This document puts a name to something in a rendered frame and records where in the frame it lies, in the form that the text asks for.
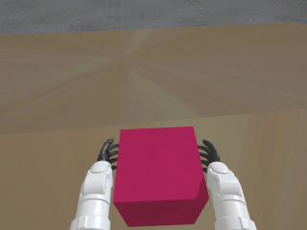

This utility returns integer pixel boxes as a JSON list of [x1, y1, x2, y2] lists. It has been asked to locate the robot left hand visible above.
[[97, 138, 119, 170]]

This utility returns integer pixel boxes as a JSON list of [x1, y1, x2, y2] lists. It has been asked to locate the robot left forearm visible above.
[[69, 160, 113, 230]]

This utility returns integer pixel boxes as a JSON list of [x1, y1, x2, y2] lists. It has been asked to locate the robot right hand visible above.
[[198, 139, 221, 173]]

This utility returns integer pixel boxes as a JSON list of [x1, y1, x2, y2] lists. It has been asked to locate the carton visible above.
[[112, 126, 209, 227]]

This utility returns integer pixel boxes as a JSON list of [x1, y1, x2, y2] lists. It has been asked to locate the robot right forearm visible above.
[[207, 161, 257, 230]]

